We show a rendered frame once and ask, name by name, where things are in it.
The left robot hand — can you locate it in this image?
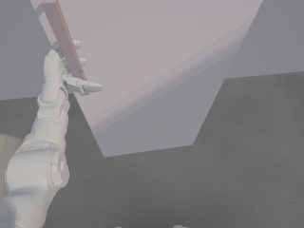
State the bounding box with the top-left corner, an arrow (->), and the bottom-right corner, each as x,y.
43,40 -> 103,94

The left robot upper arm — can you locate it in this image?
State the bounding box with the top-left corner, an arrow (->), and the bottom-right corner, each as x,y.
0,148 -> 69,228

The left robot forearm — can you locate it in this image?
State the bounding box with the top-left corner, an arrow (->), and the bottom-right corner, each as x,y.
5,81 -> 70,191

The handle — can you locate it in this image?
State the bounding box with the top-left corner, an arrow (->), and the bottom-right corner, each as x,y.
41,0 -> 90,96

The fridge door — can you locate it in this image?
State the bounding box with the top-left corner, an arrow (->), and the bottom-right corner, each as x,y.
30,0 -> 263,157

